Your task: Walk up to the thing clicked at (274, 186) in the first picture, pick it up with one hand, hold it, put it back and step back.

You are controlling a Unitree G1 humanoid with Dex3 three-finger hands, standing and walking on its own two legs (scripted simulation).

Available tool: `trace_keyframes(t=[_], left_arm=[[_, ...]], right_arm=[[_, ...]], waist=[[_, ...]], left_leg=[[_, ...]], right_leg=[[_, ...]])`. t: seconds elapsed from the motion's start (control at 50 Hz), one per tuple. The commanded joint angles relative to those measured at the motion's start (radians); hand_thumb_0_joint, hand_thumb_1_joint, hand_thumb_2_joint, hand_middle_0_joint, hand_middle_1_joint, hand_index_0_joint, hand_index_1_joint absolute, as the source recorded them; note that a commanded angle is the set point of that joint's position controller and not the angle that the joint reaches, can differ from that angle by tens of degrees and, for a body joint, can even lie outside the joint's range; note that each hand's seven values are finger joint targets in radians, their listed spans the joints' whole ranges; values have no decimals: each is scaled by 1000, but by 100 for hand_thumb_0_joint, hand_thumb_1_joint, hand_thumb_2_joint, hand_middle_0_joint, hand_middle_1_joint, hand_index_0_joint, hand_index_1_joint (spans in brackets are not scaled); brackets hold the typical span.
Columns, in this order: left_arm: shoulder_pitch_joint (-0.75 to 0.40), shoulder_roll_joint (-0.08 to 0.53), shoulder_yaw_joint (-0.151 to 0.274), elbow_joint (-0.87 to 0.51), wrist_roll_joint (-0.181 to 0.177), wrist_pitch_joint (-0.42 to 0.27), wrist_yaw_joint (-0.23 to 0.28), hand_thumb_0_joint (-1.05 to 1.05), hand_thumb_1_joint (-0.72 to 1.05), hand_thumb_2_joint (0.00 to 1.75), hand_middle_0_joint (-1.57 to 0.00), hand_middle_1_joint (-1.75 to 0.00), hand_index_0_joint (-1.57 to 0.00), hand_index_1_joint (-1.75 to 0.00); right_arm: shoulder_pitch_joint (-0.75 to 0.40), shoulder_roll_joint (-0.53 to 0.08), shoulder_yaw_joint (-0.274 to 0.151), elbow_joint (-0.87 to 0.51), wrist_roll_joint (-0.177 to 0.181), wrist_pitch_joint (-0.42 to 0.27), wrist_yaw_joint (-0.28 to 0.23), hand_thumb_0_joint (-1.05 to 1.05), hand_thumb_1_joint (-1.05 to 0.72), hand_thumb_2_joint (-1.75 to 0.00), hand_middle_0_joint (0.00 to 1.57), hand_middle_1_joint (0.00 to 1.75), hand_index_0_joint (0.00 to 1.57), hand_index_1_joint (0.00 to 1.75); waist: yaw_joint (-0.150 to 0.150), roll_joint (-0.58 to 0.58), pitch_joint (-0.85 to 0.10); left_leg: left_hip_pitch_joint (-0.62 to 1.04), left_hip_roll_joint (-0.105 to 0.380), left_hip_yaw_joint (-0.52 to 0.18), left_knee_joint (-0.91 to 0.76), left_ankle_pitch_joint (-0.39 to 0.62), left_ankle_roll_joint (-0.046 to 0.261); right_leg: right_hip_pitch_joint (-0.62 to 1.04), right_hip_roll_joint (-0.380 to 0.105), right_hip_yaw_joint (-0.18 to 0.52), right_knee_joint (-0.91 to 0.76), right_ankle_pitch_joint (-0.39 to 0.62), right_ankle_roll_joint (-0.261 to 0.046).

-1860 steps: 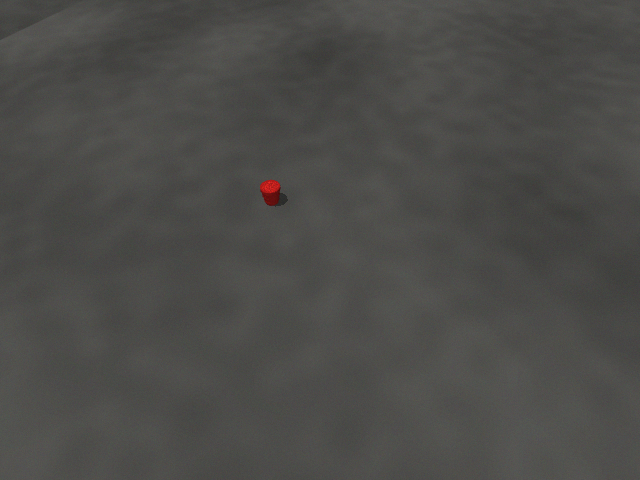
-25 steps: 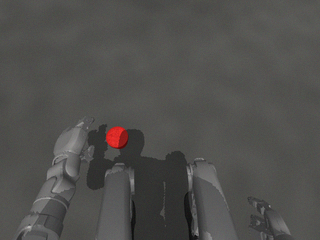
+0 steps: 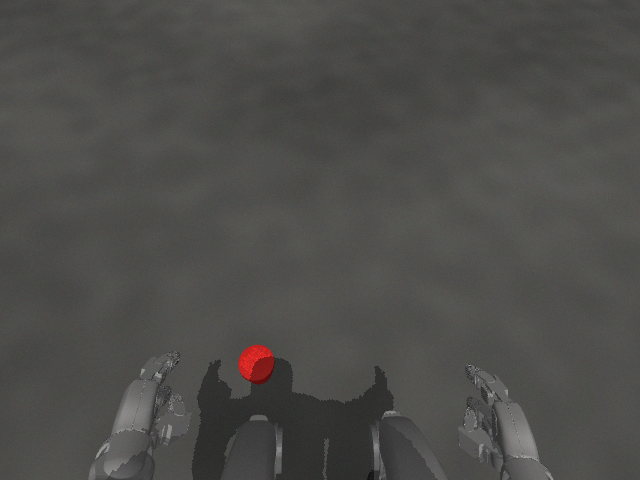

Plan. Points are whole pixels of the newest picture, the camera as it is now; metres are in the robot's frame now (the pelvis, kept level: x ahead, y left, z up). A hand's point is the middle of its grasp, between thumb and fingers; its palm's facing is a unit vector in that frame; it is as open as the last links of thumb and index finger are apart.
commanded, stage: home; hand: left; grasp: from above
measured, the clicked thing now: (258, 367) +0.44 +0.16 -0.59
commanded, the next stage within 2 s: none
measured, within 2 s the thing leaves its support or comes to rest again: neither
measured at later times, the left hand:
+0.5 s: hand (148, 423) +0.20 +0.19 +0.03, palm faces +0.09 -0.98 -0.19, open 7.4 cm
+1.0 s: hand (151, 424) +0.20 +0.18 +0.03, palm faces +0.07 -0.98 -0.20, open 7.4 cm
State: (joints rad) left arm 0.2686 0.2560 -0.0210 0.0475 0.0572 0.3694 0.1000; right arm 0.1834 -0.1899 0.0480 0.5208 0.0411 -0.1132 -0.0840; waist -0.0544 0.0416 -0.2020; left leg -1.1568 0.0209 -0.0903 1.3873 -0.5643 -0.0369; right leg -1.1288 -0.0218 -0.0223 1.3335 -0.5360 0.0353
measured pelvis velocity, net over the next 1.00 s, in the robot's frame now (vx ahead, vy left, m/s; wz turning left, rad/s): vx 0.04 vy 0.00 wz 0.02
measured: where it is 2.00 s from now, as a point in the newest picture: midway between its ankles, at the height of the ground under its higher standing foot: outside the picture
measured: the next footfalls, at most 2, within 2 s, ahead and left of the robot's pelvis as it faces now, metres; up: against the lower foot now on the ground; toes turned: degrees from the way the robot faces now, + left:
none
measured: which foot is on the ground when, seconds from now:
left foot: down 0.00-1.00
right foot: down 0.00-1.00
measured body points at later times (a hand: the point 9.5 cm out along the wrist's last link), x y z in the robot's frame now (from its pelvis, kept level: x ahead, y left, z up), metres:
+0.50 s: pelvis +0.04 +0.00 +0.08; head +0.05 +0.01 +0.53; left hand +0.19 +0.24 +0.05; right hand +0.22 -0.24 +0.03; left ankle +0.05 +0.13 -0.60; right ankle +0.06 -0.14 -0.60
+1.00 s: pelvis +0.04 +0.00 +0.08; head +0.05 +0.00 +0.53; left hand +0.19 +0.23 +0.05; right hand +0.20 -0.24 +0.01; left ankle +0.05 +0.13 -0.60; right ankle +0.06 -0.14 -0.60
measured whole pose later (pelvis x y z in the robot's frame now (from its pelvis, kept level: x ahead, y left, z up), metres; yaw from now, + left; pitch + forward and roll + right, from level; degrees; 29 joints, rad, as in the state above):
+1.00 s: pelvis +0.04 +0.00 +0.08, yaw +1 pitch +9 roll -2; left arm 0.50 0.21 0.03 -0.13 -0.06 0.46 0.02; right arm 0.31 -0.22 0.03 0.55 0.01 -0.26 -0.18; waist -0.04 0.05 -0.16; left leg -0.70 0.03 -0.08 1.01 -0.48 -0.03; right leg -0.66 -0.02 -0.03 0.95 -0.45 0.04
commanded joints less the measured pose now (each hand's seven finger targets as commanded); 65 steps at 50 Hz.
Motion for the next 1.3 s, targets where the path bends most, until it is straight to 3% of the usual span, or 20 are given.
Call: trace_keyframes(t=[0.0,0.1,0.16,0.24,0.4,0.62,0.78,0.88,0.96,1.08,1.18,1.2,1.28], left_arm=[[32,85,88,-264,-58,9,6,0,90,90,-20,-30,-20,-30],[152,67,119,-376,-117,60,-8,0,90,90,-20,-30,-20,-30],[198,54,123,-388,-129,77,-21,0,90,90,-20,-30,-20,-30],[242,49,120,-387,-123,83,-44,0,90,90,-20,-30,-20,-30],[213,54,112,-371,-112,66,-78,0,90,90,-20,-30,-20,-30],[200,65,116,-386,-99,45,-76,0,90,90,-20,-30,-20,-30],[201,62,113,-359,-103,46,-73,0,90,90,-20,-30,-20,-30],[205,70,119,-372,-103,44,-73,0,90,90,-20,-30,-20,-30],[200,75,125,-387,-105,36,-74,0,90,90,-20,-30,-20,-30],[212,55,105,-363,-105,39,-76,0,90,90,-20,-30,-20,-30],[194,89,130,-399,-104,35,-74,0,90,90,-20,-30,-20,-30],[197,71,104,-378,-101,36,-76,0,90,90,-20,-30,-20,-30],[192,76,118,-376,-105,40,-76,0,90,90,-20,-30,-20,-30]], right_arm=[[10,-136,-56,-155,2,-67,-56,0,-90,-90,20,30,20,30],[45,-129,-52,-172,-2,-102,-94,0,-90,-90,20,30,20,30],[53,-128,-51,-177,-6,-121,-109,0,-90,-90,20,30,20,30],[61,-130,-57,-177,-17,-142,-116,0,-90,-90,20,30,20,30],[52,-147,-72,-169,-28,-182,-113,0,-90,-90,20,30,20,30],[43,-151,-75,-151,-36,-195,-107,0,-90,-90,20,30,20,30],[27,-150,-67,-146,-37,-198,-111,0,-90,-90,20,30,20,30],[25,-152,-68,-149,-35,-201,-112,0,-90,-90,20,30,20,30],[33,-153,-72,-144,-35,-202,-113,0,-90,-90,20,30,20,30],[36,-152,-70,-141,-34,-203,-114,0,-90,-90,20,30,20,30],[44,-159,-78,-135,-35,-206,-116,0,-90,-90,20,30,20,30],[40,-155,-73,-130,-36,-204,-116,0,-90,-90,20,30,20,30],[32,-153,-72,-138,-34,-205,-115,0,-90,-90,20,30,20,30]], waist=[[-6,32,-213],[6,21,-149],[3,9,-91],[4,-3,-47],[2,-24,5],[10,30,-54],[16,-30,-7],[28,-5,0],[21,8,-40],[13,-19,-23],[20,8,-38],[13,0,-4],[18,-13,5]], left_leg=[[324,-22,24,-345,125,43],[436,-24,42,-439,206,43],[472,-22,40,-478,239,42],[496,-24,39,-514,250,45],[520,-27,56,-536,237,47],[570,-23,50,-537,310,38],[528,-24,51,-545,240,45],[519,-22,48,-564,191,43],[537,-22,52,-553,219,43],[529,-23,53,-545,217,46],[540,-21,59,-542,241,42],[535,-18,55,-551,223,42],[510,-24,60,-549,171,47]], right_leg=[[307,31,-19,-322,128,-45],[437,36,-31,-445,198,-37],[457,40,-40,-483,223,-35],[482,40,-48,-517,226,-35],[489,38,-59,-542,206,-26],[521,41,-54,-523,270,-31],[522,38,-54,-549,213,-26],[508,40,-56,-550,163,-29],[521,40,-51,-542,191,-30],[514,39,-49,-545,192,-29],[520,37,-45,-537,211,-30],[504,41,-51,-539,195,-29],[505,35,-44,-560,152,-27]])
